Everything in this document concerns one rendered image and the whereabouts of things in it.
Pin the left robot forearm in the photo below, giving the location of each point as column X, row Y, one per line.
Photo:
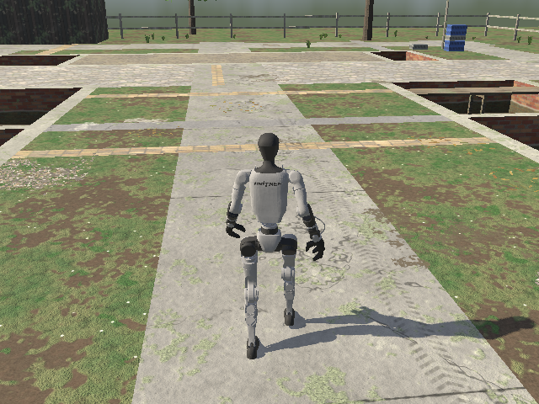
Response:
column 231, row 218

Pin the left robot upper arm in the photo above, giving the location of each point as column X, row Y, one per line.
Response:
column 238, row 190

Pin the right robot upper arm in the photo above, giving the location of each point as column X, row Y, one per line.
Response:
column 299, row 191

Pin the left robot hand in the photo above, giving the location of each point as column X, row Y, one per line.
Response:
column 232, row 233

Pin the humanoid robot torso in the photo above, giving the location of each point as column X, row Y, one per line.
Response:
column 268, row 193

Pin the right robot forearm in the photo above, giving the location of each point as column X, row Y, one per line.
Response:
column 311, row 226

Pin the left robot thigh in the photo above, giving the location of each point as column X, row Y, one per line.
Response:
column 249, row 256

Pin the right robot hand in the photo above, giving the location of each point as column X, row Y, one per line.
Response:
column 319, row 248

